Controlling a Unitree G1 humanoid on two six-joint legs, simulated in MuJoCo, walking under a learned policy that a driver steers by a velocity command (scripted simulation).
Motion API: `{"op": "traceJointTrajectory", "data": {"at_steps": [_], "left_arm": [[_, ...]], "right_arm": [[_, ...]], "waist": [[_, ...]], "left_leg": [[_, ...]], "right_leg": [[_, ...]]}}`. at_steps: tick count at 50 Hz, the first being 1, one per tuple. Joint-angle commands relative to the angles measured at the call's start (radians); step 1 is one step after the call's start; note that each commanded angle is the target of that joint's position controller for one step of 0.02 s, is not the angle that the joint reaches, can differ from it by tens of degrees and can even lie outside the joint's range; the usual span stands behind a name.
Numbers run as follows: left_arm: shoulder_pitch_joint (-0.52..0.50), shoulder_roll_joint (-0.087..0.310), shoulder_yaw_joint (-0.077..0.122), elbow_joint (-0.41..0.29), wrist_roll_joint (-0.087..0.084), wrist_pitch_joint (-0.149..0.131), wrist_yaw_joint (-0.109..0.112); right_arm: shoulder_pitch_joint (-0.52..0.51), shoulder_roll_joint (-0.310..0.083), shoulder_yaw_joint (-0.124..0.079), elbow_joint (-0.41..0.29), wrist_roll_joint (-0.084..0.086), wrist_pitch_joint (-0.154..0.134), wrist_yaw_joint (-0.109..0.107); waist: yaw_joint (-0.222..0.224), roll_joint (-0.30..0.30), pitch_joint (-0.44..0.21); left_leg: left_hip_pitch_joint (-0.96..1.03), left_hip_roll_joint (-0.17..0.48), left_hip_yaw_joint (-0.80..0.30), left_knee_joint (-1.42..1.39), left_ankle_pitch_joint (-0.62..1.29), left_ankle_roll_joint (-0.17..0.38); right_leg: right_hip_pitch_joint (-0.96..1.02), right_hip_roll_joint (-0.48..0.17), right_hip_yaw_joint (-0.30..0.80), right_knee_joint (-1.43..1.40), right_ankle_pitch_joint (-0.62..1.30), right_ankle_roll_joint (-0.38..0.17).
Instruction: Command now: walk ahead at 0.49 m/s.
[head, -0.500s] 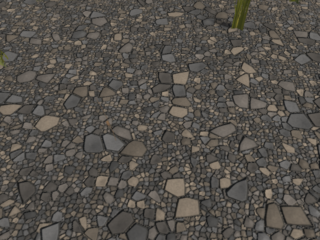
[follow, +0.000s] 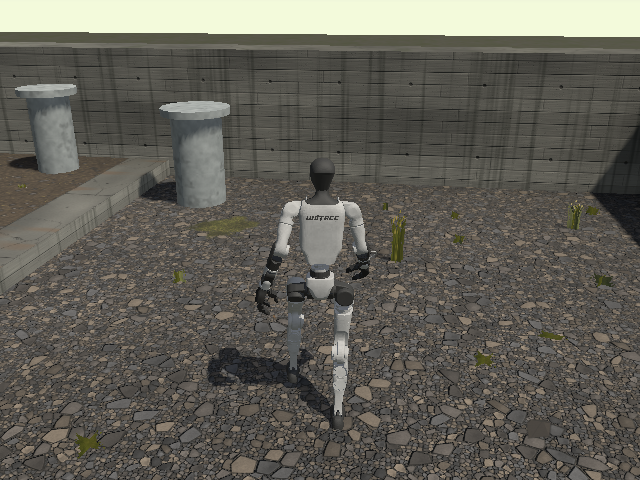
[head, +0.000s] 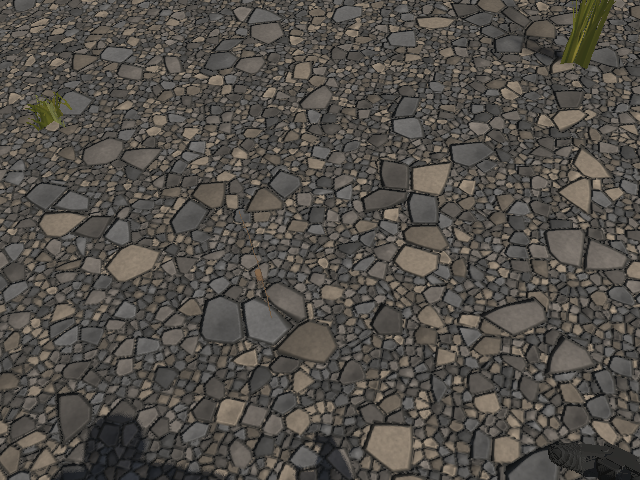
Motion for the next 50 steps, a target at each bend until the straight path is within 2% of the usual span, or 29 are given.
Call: {"op": "traceJointTrajectory", "data": {"at_steps": [1,3,4,5,6,7,8,9,10,11,12,15,18,21,25,29,30,31,32,33,34,35,36,37,38,40,42,45,50], "left_arm": [[0.037,0.187,0.048,-0.022,-0.007,0.007,0.011],[0.021,0.212,0.058,-0.025,-0.004,0.015,0.017],[0.003,0.218,0.059,-0.029,0.000,0.023,0.019],[-0.010,0.206,0.052,-0.039,0.006,0.027,0.022],[0.066,0.117,0.024,-0.073,0.024,0.016,0.019],[0.142,0.043,-0.002,-0.056,0.019,-0.005,0.008],[0.020,0.158,0.027,-0.076,-0.014,-0.022,-0.002],[-0.072,0.178,0.033,-0.112,-0.031,-0.033,-0.006],[-0.119,0.164,0.031,-0.121,-0.020,-0.039,-0.003],[-0.117,0.156,0.036,-0.118,-0.007,-0.035,-0.002],[-0.083,0.140,0.035,-0.110,-0.005,-0.024,-0.003],[-0.072,0.098,0.027,-0.108,0.004,0.005,0.004],[-0.189,0.089,0.023,-0.149,0.014,0.004,0.006],[-0.303,0.064,0.012,-0.175,0.012,-0.012,-0.006],[-0.414,0.074,0.012,-0.216,-0.001,-0.022,-0.026],[-0.392,0.110,0.026,-0.228,0.001,-0.029,-0.044],[-0.316,0.130,0.038,-0.209,0.003,-0.030,-0.041],[-0.169,0.173,0.062,-0.165,0.005,-0.029,-0.033],[0.008,0.246,0.083,-0.133,0.014,-0.024,-0.023],[0.039,0.309,0.096,-0.115,0.014,-0.019,-0.028],[0.038,0.202,0.068,-0.127,0.004,-0.019,-0.030],[-0.032,0.170,0.056,-0.135,0.006,-0.021,-0.027],[-0.100,0.159,0.052,-0.145,0.011,-0.021,-0.026],[-0.143,0.138,0.047,-0.149,0.018,-0.023,-0.028],[-0.165,0.119,0.041,-0.151,0.028,-0.028,-0.028],[-0.170,0.115,0.042,-0.141,0.020,-0.038,-0.029],[-0.156,0.135,0.048,-0.122,0.014,-0.044,-0.025],[-0.124,0.153,0.053,-0.097,0.013,-0.036,-0.012],[-0.044,0.178,0.058,-0.051,0.001,-0.021,-0.002]], "right_arm": [[-0.137,-0.070,-0.015,-0.110,0.004,-0.027,0.019],[-0.062,-0.112,-0.032,-0.093,-0.001,-0.025,0.018],[0.055,-0.147,-0.051,-0.061,-0.002,-0.022,0.010],[0.215,-0.188,-0.070,-0.019,-0.004,-0.017,-0.003],[0.356,-0.277,-0.091,0.006,-0.028,-0.011,-0.013],[0.380,-0.254,-0.082,0.024,-0.014,-0.012,-0.008],[0.346,-0.174,-0.060,0.024,-0.004,-0.010,-0.013],[0.262,-0.158,-0.051,0.020,0.000,-0.008,-0.016],[0.205,-0.144,-0.046,0.019,-0.008,-0.008,-0.015],[0.167,-0.123,-0.040,0.017,-0.019,-0.013,-0.012],[0.147,-0.110,-0.037,0.018,-0.027,-0.018,-0.010],[0.142,-0.124,-0.042,0.050,-0.012,-0.038,-0.008],[0.177,-0.151,-0.048,0.082,-0.014,-0.036,-0.022],[0.218,-0.173,-0.050,0.105,-0.008,-0.026,-0.030],[0.298,-0.198,-0.055,0.154,0.004,-0.008,-0.033],[0.299,-0.216,-0.063,0.179,0.007,0.018,-0.045],[0.277,-0.221,-0.064,0.178,0.006,0.024,-0.047],[0.273,-0.200,-0.054,0.176,0.000,0.029,-0.049],[0.290,-0.147,-0.030,0.151,-0.024,0.028,-0.052],[0.429,-0.030,0.002,0.144,-0.016,0.007,-0.041],[0.362,-0.136,-0.018,0.158,0.004,-0.011,-0.035],[0.266,-0.184,-0.033,0.126,0.028,-0.023,-0.030],[0.210,-0.174,-0.030,0.112,0.022,-0.028,-0.034],[0.183,-0.166,-0.033,0.108,0.004,-0.026,-0.037],[0.202,-0.155,-0.035,0.112,0.000,-0.018,-0.036],[0.235,-0.119,-0.029,0.127,-0.002,0.001,-0.038],[0.196,-0.104,-0.025,0.113,-0.010,0.015,-0.043],[0.098,-0.091,-0.020,0.086,-0.015,0.013,-0.041],[-0.063,-0.069,-0.008,0.047,-0.005,-0.005,-0.022]], "waist": [[-0.020,-0.113,0.067],[-0.076,-0.146,-0.004],[-0.144,-0.152,-0.085],[-0.223,-0.138,-0.193],[-0.219,0.028,-0.365],[-0.181,0.199,-0.484],[-0.212,0.112,-0.352],[-0.188,0.065,-0.193],[-0.157,-0.014,-0.109],[-0.119,-0.015,-0.064],[-0.088,0.013,-0.065],[-0.059,0.023,-0.030],[-0.087,0.005,0.014],[-0.133,-0.004,0.028],[-0.174,-0.002,0.044],[-0.131,0.023,0.014],[-0.083,0.029,-0.032],[-0.014,0.011,-0.130],[0.043,-0.099,-0.289],[-0.034,-0.367,-0.393],[0.016,-0.252,-0.366],[0.009,-0.195,-0.224],[-0.020,-0.115,-0.143],[-0.044,-0.091,-0.085],[-0.076,-0.115,-0.080],[-0.100,-0.126,-0.074],[-0.103,-0.112,-0.039],[-0.077,-0.096,-0.007],[-0.015,-0.099,0.030]], "left_leg": [[-0.014,-0.027,0.010,-0.066,-0.038,0.038],[0.116,-0.074,0.039,-0.067,-0.124,0.074],[0.275,-0.104,0.064,-0.082,-0.129,0.103],[0.542,-0.070,0.036,-0.077,-0.082,0.141],[0.971,0.180,-0.301,-0.024,-0.118,0.257],[1.124,0.330,-0.708,-0.169,-0.313,0.352],[1.030,0.287,-0.654,-0.233,-0.414,0.300],[0.862,0.257,-0.504,-0.270,-0.361,0.268],[0.712,0.219,-0.411,-0.306,-0.259,0.254],[0.608,0.181,-0.335,-0.340,-0.173,0.245],[0.545,0.159,-0.295,-0.372,-0.144,0.245],[0.444,0.139,-0.197,-0.438,-0.075,0.264],[0.445,0.113,-0.124,-0.462,-0.038,0.253],[0.459,0.080,-0.058,-0.460,-0.040,0.215],[0.588,0.137,-0.078,-0.420,-0.068,0.207],[0.720,0.189,-0.100,-0.307,0.095,0.170],[0.719,0.168,-0.078,-0.215,0.247,0.153],[0.666,0.114,-0.038,-0.035,0.329,0.126],[0.475,0.051,0.008,0.275,0.081,0.088],[0.066,-0.139,-0.005,0.603,-0.591,0.023],[-0.048,-0.100,-0.136,0.710,-0.663,0.033],[-0.108,-0.051,-0.117,0.722,-0.579,0.046],[-0.085,0.000,-0.082,0.681,-0.487,0.045],[-0.056,0.030,-0.075,0.626,-0.428,0.038],[0.008,0.056,-0.083,0.593,-0.385,0.034],[0.056,0.064,-0.071,0.544,-0.355,0.016],[0.023,0.073,-0.062,0.470,-0.305,-0.006],[-0.023,0.073,-0.052,0.291,-0.147,-0.025],[0.030,0.026,-0.010,0.037,0.021,-0.021]], "right_leg": [[0.017,-0.305,0.108,0.015,0.530,-0.118],[0.062,-0.307,0.100,0.131,0.826,-0.100],[0.053,-0.283,0.077,0.275,0.977,-0.084],[-0.068,-0.244,0.053,0.479,0.937,-0.054],[-0.431,-0.137,0.020,0.851,0.549,-0.007],[-0.675,0.013,0.132,1.084,-0.273,0.021],[-0.779,-0.047,0.185,1.157,-0.258,0.011],[-0.810,-0.099,0.139,1.128,-0.161,0.004],[-0.783,-0.140,0.116,1.073,-0.079,0.009],[-0.736,-0.170,0.113,1.025,-0.025,0.017],[-0.678,-0.190,0.120,1.003,0.009,0.026],[-0.663,-0.210,0.099,0.921,0.053,0.065],[-0.729,-0.216,0.088,0.743,0.215,0.091],[-0.681,-0.180,0.053,0.517,0.387,0.086],[-0.697,-0.152,0.053,0.388,0.403,0.065],[-0.647,-0.122,0.046,0.328,0.248,0.009],[-0.533,-0.091,0.016,0.305,0.232,-0.012],[-0.319,-0.072,-0.004,0.299,0.251,-0.043],[-0.015,-0.241,0.182,0.342,0.296,-0.105],[0.298,-0.441,0.662,0.226,0.047,-0.262],[0.283,-0.430,0.741,0.138,-0.096,-0.236],[0.167,-0.405,0.600,0.118,-0.072,-0.199],[0.032,-0.369,0.494,0.099,0.042,-0.182],[-0.076,-0.339,0.419,0.073,0.152,-0.181],[-0.142,-0.312,0.366,0.048,0.223,-0.174],[-0.200,-0.289,0.294,0.000,0.288,-0.186],[-0.230,-0.285,0.238,-0.036,0.338,-0.197],[-0.212,-0.260,0.167,-0.060,0.354,-0.179],[-0.171,-0.247,0.103,-0.059,0.317,-0.149]]}}
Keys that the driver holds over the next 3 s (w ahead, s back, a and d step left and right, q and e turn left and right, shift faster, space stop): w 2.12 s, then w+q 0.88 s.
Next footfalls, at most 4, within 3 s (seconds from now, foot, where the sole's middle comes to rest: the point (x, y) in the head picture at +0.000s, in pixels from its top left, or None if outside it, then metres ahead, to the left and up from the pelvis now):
0.10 left None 0.26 0.12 -0.78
0.62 right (432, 438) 0.55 -0.12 -0.78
1.18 left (330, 310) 0.85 0.12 -0.78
1.70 right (428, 220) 1.15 -0.12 -0.78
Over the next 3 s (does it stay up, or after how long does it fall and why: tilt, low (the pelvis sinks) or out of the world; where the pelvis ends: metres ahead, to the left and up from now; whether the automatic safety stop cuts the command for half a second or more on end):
stays up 1.68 0.05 0.01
